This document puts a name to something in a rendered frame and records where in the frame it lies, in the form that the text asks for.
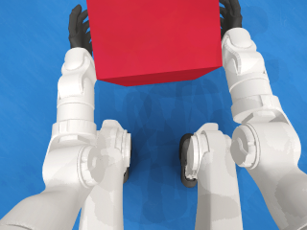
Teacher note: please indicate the robot left shin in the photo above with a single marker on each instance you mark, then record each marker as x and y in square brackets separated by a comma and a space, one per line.
[106, 123]

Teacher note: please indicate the robot right forearm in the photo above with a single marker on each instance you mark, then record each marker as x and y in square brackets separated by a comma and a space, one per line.
[248, 81]

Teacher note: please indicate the robot left upper arm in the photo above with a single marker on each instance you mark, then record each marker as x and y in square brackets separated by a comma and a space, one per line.
[70, 174]

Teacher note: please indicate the robot right upper arm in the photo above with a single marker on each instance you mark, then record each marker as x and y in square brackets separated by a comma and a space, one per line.
[270, 151]

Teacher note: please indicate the carton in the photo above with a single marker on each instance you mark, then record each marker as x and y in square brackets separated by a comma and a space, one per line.
[140, 42]

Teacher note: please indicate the right robot hand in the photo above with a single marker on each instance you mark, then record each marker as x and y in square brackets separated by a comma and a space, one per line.
[231, 16]

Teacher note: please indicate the left robot hand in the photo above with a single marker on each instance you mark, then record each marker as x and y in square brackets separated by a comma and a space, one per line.
[78, 35]

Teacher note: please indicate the robot left forearm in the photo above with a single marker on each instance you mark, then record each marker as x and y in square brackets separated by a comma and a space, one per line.
[75, 103]

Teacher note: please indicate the robot left foot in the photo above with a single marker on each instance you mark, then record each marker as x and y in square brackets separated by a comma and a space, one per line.
[127, 173]

